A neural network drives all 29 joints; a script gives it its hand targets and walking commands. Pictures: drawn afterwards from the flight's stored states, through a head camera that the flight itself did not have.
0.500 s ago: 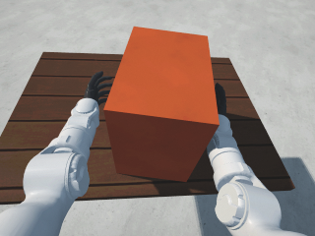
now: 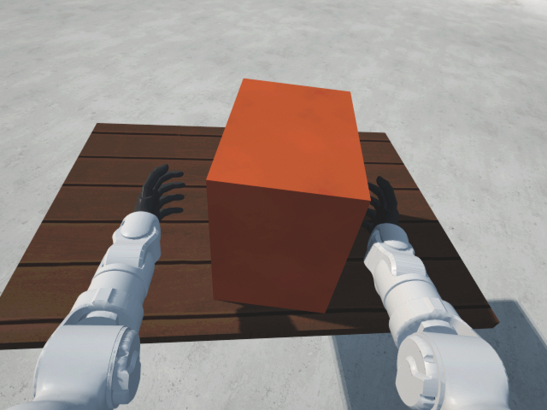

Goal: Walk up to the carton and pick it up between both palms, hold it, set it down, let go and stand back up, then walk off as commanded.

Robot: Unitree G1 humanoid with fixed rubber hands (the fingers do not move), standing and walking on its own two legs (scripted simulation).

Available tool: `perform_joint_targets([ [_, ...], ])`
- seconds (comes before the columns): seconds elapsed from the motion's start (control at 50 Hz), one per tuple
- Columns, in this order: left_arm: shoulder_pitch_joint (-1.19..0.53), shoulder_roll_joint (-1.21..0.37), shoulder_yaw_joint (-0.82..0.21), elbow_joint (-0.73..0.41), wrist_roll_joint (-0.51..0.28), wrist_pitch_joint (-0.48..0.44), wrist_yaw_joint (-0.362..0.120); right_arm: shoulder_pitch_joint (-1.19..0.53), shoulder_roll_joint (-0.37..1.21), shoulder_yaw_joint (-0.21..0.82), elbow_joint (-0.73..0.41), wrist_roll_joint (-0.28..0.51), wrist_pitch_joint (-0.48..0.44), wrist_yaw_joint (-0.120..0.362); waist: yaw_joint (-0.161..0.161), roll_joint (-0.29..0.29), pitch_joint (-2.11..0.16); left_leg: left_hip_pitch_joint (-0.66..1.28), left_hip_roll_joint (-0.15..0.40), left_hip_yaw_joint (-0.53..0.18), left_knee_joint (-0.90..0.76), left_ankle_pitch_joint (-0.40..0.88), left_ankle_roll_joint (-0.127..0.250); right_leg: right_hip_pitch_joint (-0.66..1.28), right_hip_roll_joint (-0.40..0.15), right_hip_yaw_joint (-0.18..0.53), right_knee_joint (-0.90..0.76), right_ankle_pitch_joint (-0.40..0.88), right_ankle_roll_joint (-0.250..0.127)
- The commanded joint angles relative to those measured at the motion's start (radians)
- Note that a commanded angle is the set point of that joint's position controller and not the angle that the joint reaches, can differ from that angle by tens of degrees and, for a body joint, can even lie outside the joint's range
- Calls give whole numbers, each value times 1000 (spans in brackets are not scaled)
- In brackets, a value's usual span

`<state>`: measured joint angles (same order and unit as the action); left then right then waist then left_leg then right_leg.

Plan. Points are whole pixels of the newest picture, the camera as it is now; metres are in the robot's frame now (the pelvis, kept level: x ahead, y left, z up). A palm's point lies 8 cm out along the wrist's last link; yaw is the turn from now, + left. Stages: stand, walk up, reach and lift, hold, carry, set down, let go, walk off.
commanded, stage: set down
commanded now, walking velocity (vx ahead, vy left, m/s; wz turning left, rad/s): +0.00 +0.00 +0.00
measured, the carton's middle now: (283, 193) +0.49 -0.01 +0.08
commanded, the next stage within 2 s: none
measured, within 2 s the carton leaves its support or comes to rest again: neither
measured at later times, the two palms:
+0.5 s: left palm (133, 239) +0.36 +0.21 +0.10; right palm (389, 253) +0.34 -0.15 +0.11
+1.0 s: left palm (134, 283) +0.29 +0.20 +0.08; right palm (427, 307) +0.27 -0.20 +0.08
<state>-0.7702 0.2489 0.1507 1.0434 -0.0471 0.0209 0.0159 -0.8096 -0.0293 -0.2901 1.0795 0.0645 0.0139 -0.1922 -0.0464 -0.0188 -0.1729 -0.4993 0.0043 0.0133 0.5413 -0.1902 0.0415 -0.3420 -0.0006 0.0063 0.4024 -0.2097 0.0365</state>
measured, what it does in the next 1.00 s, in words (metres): stands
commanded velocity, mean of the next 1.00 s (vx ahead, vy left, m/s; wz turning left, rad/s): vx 0.00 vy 0.00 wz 0.00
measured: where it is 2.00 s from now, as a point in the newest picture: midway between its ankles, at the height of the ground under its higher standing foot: outside the picture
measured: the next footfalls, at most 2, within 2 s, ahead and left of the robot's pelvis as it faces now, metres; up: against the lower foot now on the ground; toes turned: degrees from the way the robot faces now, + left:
none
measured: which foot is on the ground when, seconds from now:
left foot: down 0.00-1.00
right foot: down 0.00-1.00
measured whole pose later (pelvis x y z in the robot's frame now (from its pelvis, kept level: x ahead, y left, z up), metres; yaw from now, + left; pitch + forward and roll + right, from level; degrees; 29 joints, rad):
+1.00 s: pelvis -0.01 -0.03 +0.01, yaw +1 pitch -4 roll -1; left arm -0.15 0.33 0.06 0.21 -0.17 0.35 -0.05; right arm -0.14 0.01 -0.04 0.24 0.20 0.26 -0.27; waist -0.05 -0.04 -0.03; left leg -0.22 0.00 0.01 0.45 -0.16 0.02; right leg -0.11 0.00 0.01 0.40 -0.23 0.03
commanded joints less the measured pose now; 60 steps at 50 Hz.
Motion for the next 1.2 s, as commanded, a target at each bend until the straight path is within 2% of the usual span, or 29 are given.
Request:
perform_joint_targets([
  [0.0,-575,218,-141,-277,-138,-32,-4,-408,-188,147,-342,83,-31,5,-47,173,-499,602,12,-9,-25,439,-154,11,77,-94,-61,214,-36],
  [0.06,-586,250,-147,-218,-163,-32,-14,-421,-159,161,-393,82,-5,-11,-39,128,-433,510,-1,13,-71,252,-122,49,64,-82,-71,143,-30],
  [0.14,-630,276,-182,-92,-214,-39,-21,-467,-104,158,-433,58,41,-31,-33,49,-303,375,-3,28,-138,-58,-69,34,30,-65,-92,-62,-23],
  [0.2,-631,277,-206,-46,-244,-44,-22,-464,-81,160,-448,52,69,-44,-29,14,-286,337,-2,31,-152,-152,-48,35,14,-61,-91,-139,-25],
  [0.26,-615,277,-210,-80,-243,-51,-27,-432,-81,188,-455,70,76,-52,-21,7,-309,423,-7,17,-122,-135,-49,-12,-9,-54,-98,-149,-42],
  [0.34,-526,276,-166,-145,-203,-33,-41,-351,-76,229,-470,105,78,-55,11,13,-285,532,-11,-2,-103,-85,-55,-33,-20,-45,-116,-134,-56],
  [0.44,-458,264,-166,-270,-176,-13,-45,-283,-71,218,-479,113,80,-55,2,75,-252,571,3,-27,-130,-124,-72,-18,7,-59,-113,-114,-50],
  [0.52,-380,258,-170,-403,-162,14,-34,-216,-58,195,-532,103,83,-49,-8,165,-246,548,20,-37,-165,-135,-96,51,40,-73,-93,-72,-41],
  [0.58,-305,260,-156,-539,-154,35,-30,-143,-55,194,-622,104,76,-45,-2,207,-278,585,19,-35,-148,-37,-115,68,49,-73,-89,-23,-41],
  [0.7,-119,281,-112,-795,-160,102,-42,29,-62,237,-845,129,91,-49,17,212,-284,619,8,-12,-103,233,-120,127,61,-64,-86,88,-34],
  [0.76,6,295,-78,-910,-164,155,-55,150,-72,275,-965,160,109,-56,31,190,-256,630,0,3,-93,352,-113,179,62,-57,-87,155,-26],
  [0.84,185,298,-25,-1027,-158,236,-74,328,-84,328,-1095,197,150,-69,61,150,-166,618,-9,21,-109,399,-100,241,52,-41,-100,215,-16],
  [0.98,346,322,63,-1150,-175,328,-100,537,-59,402,-1337,213,217,-100,116,80,-25,564,-19,52,-151,286,-58,247,15,-13,-120,192,-1],
  [1.12,455,366,107,-1222,-222,316,-107,696,-24,439,-1515,193,274,-106,174,48,74,478,-9,60,-207,47,-8,187,-23,25,-136,-15,-9],
  [1.18,501,372,101,-1248,-244,296,-106,754,-8,439,-1573,174,292,-107,186,41,93,450,-2,58,-223,-21,5,162,-33,39,-145,-99,-20],
])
